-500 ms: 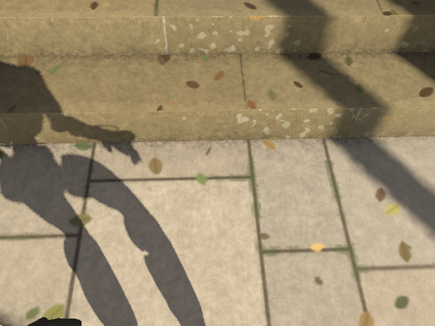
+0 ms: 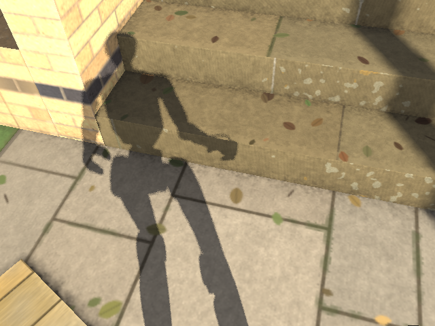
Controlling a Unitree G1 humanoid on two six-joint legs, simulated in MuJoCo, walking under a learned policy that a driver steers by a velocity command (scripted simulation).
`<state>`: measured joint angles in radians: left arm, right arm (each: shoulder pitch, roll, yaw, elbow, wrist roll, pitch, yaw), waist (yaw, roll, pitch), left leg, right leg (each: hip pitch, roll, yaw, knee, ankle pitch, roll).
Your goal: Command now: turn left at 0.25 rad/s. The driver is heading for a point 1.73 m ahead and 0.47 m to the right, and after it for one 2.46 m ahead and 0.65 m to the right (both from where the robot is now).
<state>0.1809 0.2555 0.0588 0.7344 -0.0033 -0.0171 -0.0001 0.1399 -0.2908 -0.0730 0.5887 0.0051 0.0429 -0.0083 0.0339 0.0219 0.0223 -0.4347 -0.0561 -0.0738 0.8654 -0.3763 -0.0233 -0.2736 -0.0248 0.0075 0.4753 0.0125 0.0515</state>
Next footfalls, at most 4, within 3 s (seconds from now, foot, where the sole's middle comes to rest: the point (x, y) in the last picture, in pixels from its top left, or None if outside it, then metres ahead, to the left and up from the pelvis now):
0.08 left None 0.04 0.12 -0.78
0.32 right None -0.01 -0.12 -0.78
2.64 left None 0.37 0.17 -0.83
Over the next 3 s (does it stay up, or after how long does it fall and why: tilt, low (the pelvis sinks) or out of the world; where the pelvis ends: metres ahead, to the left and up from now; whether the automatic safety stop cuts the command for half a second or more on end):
stays up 0.31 0.09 -0.05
